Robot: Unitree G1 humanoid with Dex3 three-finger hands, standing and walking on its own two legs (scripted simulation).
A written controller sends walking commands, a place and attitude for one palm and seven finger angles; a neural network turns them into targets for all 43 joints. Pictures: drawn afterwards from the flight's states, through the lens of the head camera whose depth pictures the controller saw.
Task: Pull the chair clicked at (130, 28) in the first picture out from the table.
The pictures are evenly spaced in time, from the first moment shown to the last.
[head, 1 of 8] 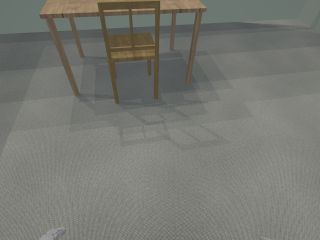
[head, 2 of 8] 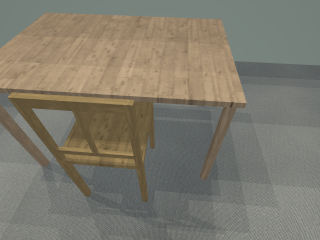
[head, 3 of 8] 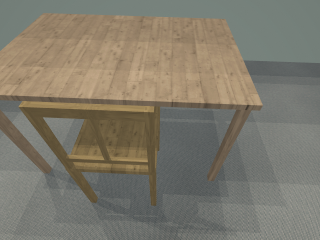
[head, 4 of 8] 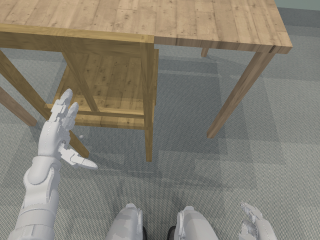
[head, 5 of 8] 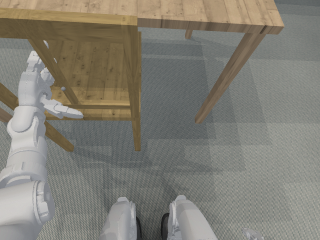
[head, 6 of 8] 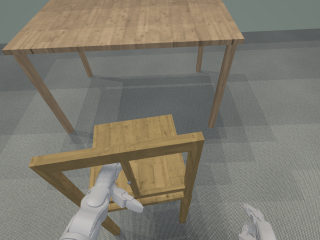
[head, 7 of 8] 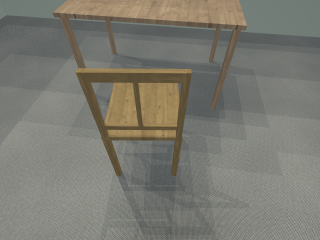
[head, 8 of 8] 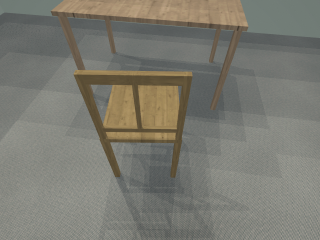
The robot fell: no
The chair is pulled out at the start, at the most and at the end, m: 0.00 0.51 0.51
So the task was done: yes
